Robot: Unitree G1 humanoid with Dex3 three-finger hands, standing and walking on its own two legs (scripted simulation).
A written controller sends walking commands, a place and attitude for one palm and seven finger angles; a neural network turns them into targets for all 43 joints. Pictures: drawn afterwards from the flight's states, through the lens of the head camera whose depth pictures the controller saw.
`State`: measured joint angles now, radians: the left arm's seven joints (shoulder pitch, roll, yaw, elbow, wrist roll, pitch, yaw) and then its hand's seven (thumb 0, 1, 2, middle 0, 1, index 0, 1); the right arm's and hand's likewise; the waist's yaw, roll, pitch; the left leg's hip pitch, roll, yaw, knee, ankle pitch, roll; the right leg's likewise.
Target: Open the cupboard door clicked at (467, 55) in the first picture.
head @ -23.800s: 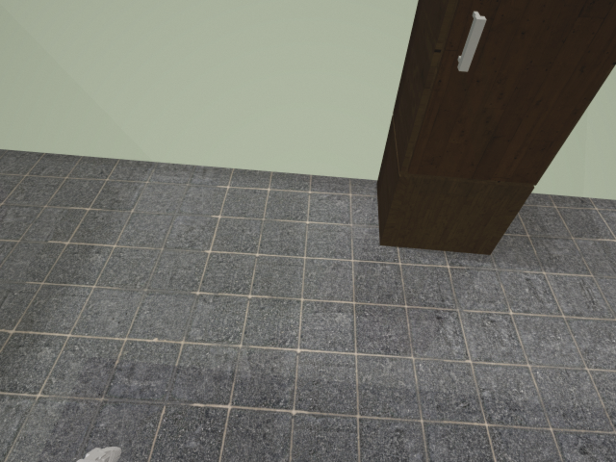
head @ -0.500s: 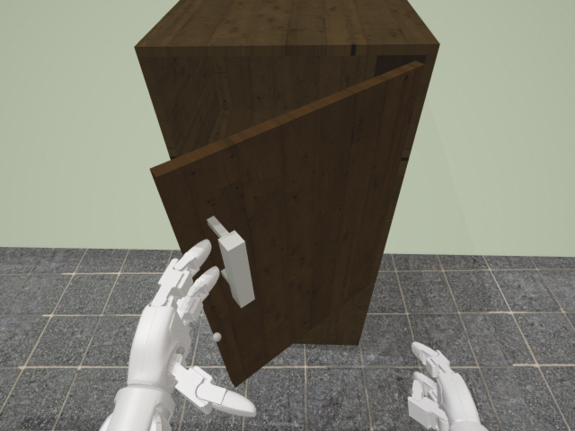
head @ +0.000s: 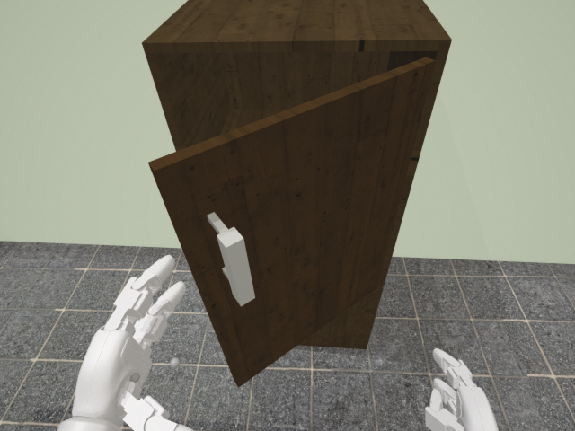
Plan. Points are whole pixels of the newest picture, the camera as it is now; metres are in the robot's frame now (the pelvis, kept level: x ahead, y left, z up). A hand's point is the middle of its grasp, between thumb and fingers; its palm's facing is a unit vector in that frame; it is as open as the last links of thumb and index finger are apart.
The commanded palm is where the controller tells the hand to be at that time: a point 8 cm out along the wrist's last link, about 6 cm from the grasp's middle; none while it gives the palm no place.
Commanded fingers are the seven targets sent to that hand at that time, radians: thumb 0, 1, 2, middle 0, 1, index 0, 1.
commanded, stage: draw the hand back to the body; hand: left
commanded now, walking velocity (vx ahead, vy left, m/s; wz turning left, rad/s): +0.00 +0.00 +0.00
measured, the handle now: (229, 259) +0.30 +0.10 +0.13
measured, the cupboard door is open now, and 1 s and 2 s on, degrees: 40 40 40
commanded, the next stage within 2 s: step back with the hand held close in 1.54 s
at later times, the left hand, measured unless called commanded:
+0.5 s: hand (113, 349) +0.17 +0.19 +0.15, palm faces +0.06 -0.99 -0.10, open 16.1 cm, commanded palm +0.13 +0.25 +0.16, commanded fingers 0.00 -0.22 0.42 -0.16 -0.30 -0.16 -0.30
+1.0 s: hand (58, 295) +0.21 +0.26 +0.17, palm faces +0.34 -0.86 -0.38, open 11.0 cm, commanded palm +0.16 +0.31 +0.19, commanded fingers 0.00 0.65 0.80 -0.19 -0.30 -0.19 -0.30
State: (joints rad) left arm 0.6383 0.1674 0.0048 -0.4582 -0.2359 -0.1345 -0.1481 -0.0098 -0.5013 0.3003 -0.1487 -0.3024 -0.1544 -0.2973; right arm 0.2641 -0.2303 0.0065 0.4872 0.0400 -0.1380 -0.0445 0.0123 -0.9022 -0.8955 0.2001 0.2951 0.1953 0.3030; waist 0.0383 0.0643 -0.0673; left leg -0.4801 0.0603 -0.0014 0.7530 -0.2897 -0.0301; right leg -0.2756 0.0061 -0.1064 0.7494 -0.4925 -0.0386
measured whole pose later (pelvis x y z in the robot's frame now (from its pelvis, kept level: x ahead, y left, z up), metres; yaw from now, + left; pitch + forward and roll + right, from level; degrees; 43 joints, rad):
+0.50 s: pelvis -0.01 +0.02 +0.01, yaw +0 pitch -1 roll -1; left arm 0.55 0.25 0.14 -0.50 -0.27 -0.01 -0.16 -0.01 -0.45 0.32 -0.15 -0.30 -0.16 -0.30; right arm 0.23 -0.22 0.04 0.52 0.05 -0.18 -0.07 0.01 -0.90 -0.90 0.20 0.30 0.20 0.30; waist 0.07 0.06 -0.05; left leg -0.42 0.05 0.00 0.69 -0.25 -0.01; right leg -0.21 0.00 -0.10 0.66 -0.43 -0.02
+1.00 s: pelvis +0.01 +0.04 +0.03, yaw -3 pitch -3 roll +0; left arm 0.55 0.33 0.25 -0.46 -0.06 -0.09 0.13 0.00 0.32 0.65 -0.18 -0.30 -0.19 -0.30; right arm 0.19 -0.22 0.03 0.60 0.00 -0.09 -0.07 0.01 -0.90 -0.90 0.20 0.30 0.20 0.30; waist 0.07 0.04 0.03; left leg -0.21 0.03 0.08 0.45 -0.18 0.01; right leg -0.01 -0.02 -0.04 0.39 -0.32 0.01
